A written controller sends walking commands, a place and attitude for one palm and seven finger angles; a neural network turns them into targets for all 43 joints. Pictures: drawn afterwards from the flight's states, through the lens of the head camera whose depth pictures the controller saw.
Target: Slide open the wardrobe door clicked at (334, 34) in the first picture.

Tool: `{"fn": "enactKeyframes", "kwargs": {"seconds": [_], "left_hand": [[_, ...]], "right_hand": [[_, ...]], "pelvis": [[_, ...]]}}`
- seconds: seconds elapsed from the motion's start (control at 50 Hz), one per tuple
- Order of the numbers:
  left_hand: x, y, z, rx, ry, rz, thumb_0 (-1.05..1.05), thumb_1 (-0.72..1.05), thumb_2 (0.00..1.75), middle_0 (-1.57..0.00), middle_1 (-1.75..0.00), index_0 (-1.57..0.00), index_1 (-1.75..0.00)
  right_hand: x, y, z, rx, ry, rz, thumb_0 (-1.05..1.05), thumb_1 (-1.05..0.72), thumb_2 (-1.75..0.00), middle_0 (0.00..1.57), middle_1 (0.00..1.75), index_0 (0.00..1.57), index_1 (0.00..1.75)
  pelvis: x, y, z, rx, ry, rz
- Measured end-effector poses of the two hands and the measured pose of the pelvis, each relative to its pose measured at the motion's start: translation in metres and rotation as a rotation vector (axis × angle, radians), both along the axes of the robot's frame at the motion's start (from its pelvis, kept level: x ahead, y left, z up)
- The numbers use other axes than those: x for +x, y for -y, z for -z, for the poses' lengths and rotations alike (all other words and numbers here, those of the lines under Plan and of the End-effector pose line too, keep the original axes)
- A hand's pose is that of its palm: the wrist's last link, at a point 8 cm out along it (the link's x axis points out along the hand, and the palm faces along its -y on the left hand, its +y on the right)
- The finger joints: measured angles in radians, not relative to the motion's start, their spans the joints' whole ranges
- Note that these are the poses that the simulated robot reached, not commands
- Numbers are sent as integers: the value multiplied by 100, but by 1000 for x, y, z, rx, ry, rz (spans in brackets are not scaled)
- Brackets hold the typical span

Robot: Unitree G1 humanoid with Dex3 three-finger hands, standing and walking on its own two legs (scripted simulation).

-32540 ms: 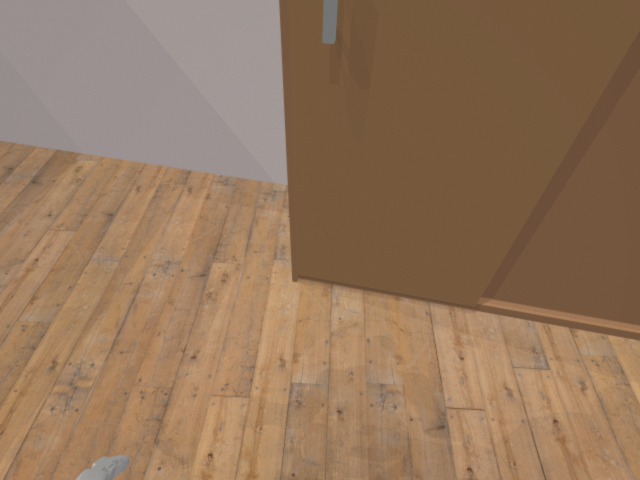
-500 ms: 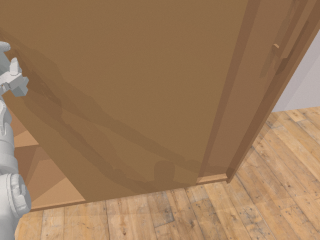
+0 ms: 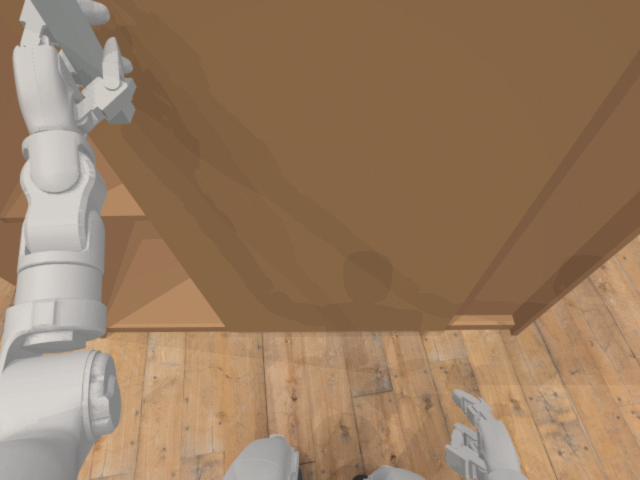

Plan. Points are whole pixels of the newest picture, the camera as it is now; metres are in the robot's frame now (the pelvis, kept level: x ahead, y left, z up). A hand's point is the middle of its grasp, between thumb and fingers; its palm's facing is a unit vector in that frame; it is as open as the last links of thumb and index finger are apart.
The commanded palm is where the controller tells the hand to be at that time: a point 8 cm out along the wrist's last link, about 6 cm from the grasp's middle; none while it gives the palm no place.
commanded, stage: stop walking and hold the door there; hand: left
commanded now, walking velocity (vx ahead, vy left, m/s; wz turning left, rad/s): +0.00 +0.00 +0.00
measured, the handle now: (90, 38) +0.48 +0.27 +0.25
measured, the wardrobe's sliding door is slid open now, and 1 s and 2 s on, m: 0.42 0.42 0.42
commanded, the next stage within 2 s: loosen the grip on the handle in 0.66 s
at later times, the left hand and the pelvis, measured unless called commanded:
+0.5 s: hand (116, 88) +0.44 +0.24 +0.23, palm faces +0.23 -0.97 -0.09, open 6.1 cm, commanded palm +0.41 +0.26 +0.21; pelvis -0.01 +0.06 +0.01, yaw -1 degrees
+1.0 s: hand (94, 73) +0.44 +0.25 +0.24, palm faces +0.27 -0.96 -0.11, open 8.7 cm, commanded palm +0.40 +0.29 +0.22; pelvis -0.03 +0.04 +0.01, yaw +0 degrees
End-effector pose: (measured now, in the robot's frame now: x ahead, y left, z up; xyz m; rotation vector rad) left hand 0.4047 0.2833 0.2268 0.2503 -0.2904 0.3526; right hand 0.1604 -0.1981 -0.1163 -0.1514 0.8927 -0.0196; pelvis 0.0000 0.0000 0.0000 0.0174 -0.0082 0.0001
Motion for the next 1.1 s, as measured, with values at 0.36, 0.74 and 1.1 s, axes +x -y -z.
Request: {"fn": "enactKeyframes", "kwargs": {"seconds": [0.36, 0.74, 1.1], "left_hand": [[1, -6, 2, -59, 28, 126, -11, 71, 75, -38, -142, -28, -138], [-1, -4, 1, -91, 0, 159, -6, 75, 78, -45, -141, -20, -137], [-3, -13, -12, -86, -66, 100, 1, -16, 39, -48, -139, -37, -136]], "right_hand": [[-5, 8, -43, -183, 43, 82, 1, -91, -90, 20, 30, 20, 30], [-54, -30, -15, -110, -83, 99, 1, -91, -90, 21, 30, 21, 30], [-138, 47, -39, -217, -37, 166, 1, -91, -90, 20, 30, 21, 30]], "pelvis": [[-4, -50, -8, -33, -9, 15], [-12, -62, -7, -36, -19, 27], [-42, -37, -7, -17, -37, 8]]}}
